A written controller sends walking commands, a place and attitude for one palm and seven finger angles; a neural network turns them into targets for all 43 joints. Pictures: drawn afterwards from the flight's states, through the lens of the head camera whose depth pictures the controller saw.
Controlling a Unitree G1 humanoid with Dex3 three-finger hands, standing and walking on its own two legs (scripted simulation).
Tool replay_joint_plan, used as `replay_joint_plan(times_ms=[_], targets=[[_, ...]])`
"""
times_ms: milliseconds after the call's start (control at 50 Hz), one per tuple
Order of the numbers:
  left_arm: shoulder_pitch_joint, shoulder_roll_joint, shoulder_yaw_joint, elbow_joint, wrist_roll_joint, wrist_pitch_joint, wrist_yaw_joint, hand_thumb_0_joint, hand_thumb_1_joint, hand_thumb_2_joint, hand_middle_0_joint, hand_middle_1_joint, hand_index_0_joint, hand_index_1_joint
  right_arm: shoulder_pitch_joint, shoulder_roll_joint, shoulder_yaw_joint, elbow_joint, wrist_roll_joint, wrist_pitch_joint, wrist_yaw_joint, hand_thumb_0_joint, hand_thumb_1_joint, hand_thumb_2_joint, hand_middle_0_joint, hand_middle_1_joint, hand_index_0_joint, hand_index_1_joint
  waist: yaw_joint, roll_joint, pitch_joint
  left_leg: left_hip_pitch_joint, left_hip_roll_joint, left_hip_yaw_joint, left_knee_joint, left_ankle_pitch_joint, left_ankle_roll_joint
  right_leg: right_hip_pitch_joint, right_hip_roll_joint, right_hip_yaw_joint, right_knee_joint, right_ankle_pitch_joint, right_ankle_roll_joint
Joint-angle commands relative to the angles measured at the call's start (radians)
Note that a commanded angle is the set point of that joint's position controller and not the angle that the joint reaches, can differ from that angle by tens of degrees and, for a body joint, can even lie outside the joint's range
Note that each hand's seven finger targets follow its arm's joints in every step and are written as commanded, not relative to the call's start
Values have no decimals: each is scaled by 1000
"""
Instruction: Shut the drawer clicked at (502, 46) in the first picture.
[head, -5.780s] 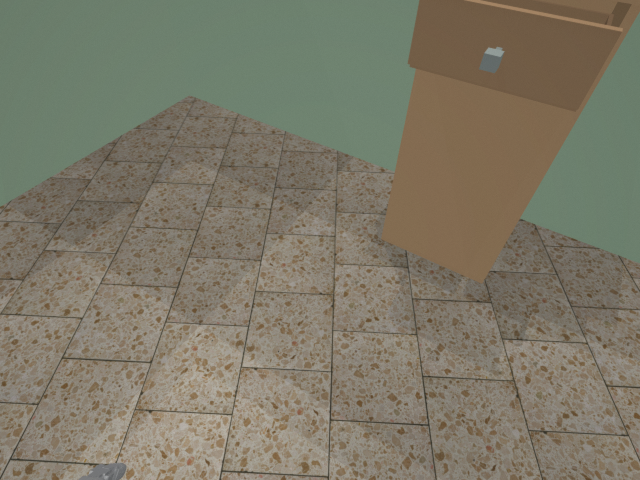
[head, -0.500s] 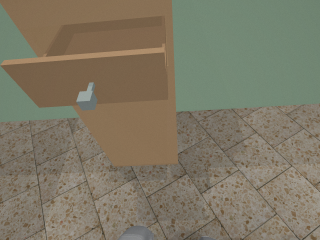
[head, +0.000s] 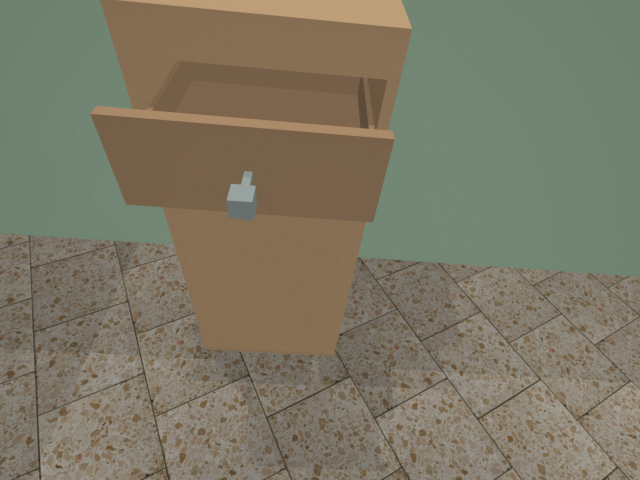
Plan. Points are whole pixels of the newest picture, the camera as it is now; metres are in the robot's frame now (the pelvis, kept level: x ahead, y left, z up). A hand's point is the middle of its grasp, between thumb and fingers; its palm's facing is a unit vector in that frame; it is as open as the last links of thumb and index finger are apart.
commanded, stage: come to a stop and stand still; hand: left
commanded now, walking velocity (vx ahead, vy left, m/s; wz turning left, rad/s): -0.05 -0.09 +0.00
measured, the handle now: (244, 192) +0.45 +0.14 +0.12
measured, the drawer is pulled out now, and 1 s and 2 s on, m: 0.16 0.16 0.16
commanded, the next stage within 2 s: look again from close up in 0.40 s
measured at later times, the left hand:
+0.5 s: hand out of the picture +0.05 +0.15 -0.18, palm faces +0.04 -0.98 -0.22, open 7.2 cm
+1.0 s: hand out of the picture -0.05 +0.18 -0.18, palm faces +0.01 -0.98 -0.19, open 7.4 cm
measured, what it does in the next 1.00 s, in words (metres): steps on the spot: right foot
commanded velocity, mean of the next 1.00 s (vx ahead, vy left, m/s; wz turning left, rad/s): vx -0.01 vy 0.01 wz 0.00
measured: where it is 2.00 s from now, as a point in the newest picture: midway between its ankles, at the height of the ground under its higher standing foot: outside the picture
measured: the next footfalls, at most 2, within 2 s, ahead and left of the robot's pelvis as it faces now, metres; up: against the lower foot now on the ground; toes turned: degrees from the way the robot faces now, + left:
right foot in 0.16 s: +0.04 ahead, -0.13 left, +0.00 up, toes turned -5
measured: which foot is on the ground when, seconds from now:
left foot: down 0.00-1.00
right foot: up 0.00-0.14, down 0.16-1.00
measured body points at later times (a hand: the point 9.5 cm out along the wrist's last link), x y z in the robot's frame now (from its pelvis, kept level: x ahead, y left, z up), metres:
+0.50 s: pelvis +0.01 -0.03 -0.01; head +0.02 -0.03 +0.44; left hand +0.05 +0.20 -0.16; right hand +0.01 -0.25 -0.17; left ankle -0.05 +0.11 -0.75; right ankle -0.01 -0.13 -0.75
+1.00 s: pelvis -0.03 +0.01 -0.01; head -0.03 +0.01 +0.44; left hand -0.05 +0.23 -0.17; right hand -0.03 -0.21 -0.17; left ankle -0.04 +0.11 -0.75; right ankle -0.01 -0.13 -0.75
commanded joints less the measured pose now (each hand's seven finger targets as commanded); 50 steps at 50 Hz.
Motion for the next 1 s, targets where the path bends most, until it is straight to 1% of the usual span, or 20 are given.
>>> replay_joint_plan(times_ms=[0,60,100,120,140,160,180,200,240,320,460,480,500,520,560,580,620,660,840,980], targets=[[-84,23,-8,-66,-7,-28,0,0,900,900,-200,-300,-200,-300,69,-178,-42,-4,-1,-34,-35,0,-900,-900,200,300,200,300,-46,185,88,112,268,-150,-44,594,138,-119,-21,3,-43,-80,11],[-78,1,-15,-52,-18,-31,7,0,900,900,-200,-300,-200,-300,57,-189,-51,19,0,-24,-36,0,-900,-900,200,300,200,300,-45,238,51,112,240,-115,33,732,125,11,-9,-30,-224,-78,-4],[-33,14,-14,-29,-19,-37,14,0,900,900,-200,-300,-200,-300,53,-175,-53,32,9,-23,-33,0,-900,-900,200,300,200,300,-24,210,37,49,205,-105,77,681,86,150,-3,-42,-400,91,-15],[25,17,-14,-4,-18,-46,19,0,900,900,-200,-300,-200,-300,49,-161,-52,32,14,-26,-31,0,-900,-900,200,300,200,300,0,167,-3,7,177,-78,125,595,54,259,-30,-27,-486,259,-22],[60,53,-12,16,-17,-54,30,0,900,900,-200,-300,-200,-300,54,-125,-46,30,22,-31,-27,0,-900,-900,200,300,200,300,-3,81,-46,-113,133,-34,157,400,13,409,-116,51,-441,511,-45],[64,70,-14,29,-17,-59,37,0,900,900,-200,-300,-200,-300,42,-88,-37,25,27,-32,-21,0,-900,-900,200,300,200,300,-3,24,-51,-174,88,-3,134,168,-11,449,-201,86,-402,702,-77],[64,80,-13,30,-17,-62,43,0,900,900,-200,-300,-200,-300,41,-65,-32,26,27,-22,-21,0,-900,-900,200,300,200,300,-4,-63,-70,-186,60,18,139,40,-27,464,-226,117,-390,806,-110],[56,76,-15,33,-18,-63,47,0,900,900,-200,-300,-200,-300,41,-64,-32,30,24,-11,-24,0,-900,-900,200,300,200,300,-4,-152,-62,-167,57,29,159,-63,-31,434,-232,125,-413,813,-125],[11,51,-24,25,-16,-57,50,0,900,900,-200,-300,-200,-300,34,-62,-31,42,21,-3,-24,0,-900,-900,200,300,200,300,-15,-116,3,-146,70,20,155,-57,-29,351,-207,106,-435,731,-130],[-30,21,-31,14,-23,-50,47,0,900,900,-200,-300,-200,-300,34,-78,-24,69,14,-12,-22,0,-900,-900,200,300,200,300,-13,58,50,-56,108,-6,59,269,-15,277,-105,32,-419,500,-74],[-27,33,-35,16,-19,-51,44,0,900,900,-200,-300,-200,-300,-16,-101,-22,56,13,-14,-21,0,-900,-900,200,300,200,300,-7,53,61,-31,110,-5,38,245,-12,273,-98,36,-456,438,-63],[88,83,-24,42,-8,-74,85,0,900,900,-200,-300,-200,-300,-121,-164,-36,-31,22,-24,-9,0,-900,-900,200,300,200,300,44,8,106,-178,87,53,297,143,-32,280,-162,117,-422,892,-14],[92,133,-25,23,-7,-93,78,0,900,900,-200,-300,-200,-300,-121,-136,-23,-79,23,-17,2,0,-900,-900,200,300,200,300,7,-22,55,-228,50,45,322,-44,-16,385,-218,123,-397,1144,-59],[80,105,-29,-4,-4,-93,72,0,900,900,-200,-300,-200,-300,-56,-94,-26,-90,20,-21,3,0,-900,-900,200,300,200,300,-16,-49,-73,-214,51,27,284,-136,0,433,-241,133,-348,1141,-113],[6,79,-42,-39,-12,-83,61,0,900,900,-200,-300,-200,-300,-12,-111,-28,-80,19,-22,2,0,-900,-900,200,300,200,300,-42,-21,-127,-91,48,14,151,16,3,364,-177,63,-324,803,-108],[-16,65,-49,-50,-18,-76,56,0,900,900,-200,-300,-200,-300,-17,-131,-27,-80,14,-20,1,0,-900,-900,200,300,200,300,-41,24,-76,-66,76,-7,137,102,10,280,-136,52,-354,548,-88],[-27,51,-52,-55,-11,-58,48,0,900,900,-200,-300,-200,-300,-44,-149,-21,-89,7,-23,1,0,-900,-900,200,300,200,300,-22,136,64,-130,111,-36,100,180,22,195,-84,32,-375,260,-69],[-3,47,-57,-42,-10,-53,40,0,900,900,-200,-300,-200,-300,-60,-158,-16,-101,7,-22,2,0,-900,-900,200,300,200,300,-14,101,136,-180,108,-51,56,82,27,167,-70,35,-406,132,-63],[47,35,-61,-36,-7,-49,29,0,900,900,-200,-300,-200,-300,-33,-174,-13,-97,6,-30,5,0,-900,-900,200,300,200,300,-7,80,129,-228,98,-92,-44,-146,41,193,-63,26,-414,72,-54],[76,23,-65,-16,-11,-56,30,0,900,900,-200,-300,-200,-300,3,-152,-6,-56,11,-36,4,0,-900,-900,200,300,200,300,-5,52,113,-204,86,-75,-25,-79,41,200,-79,37,-429,100,-56]])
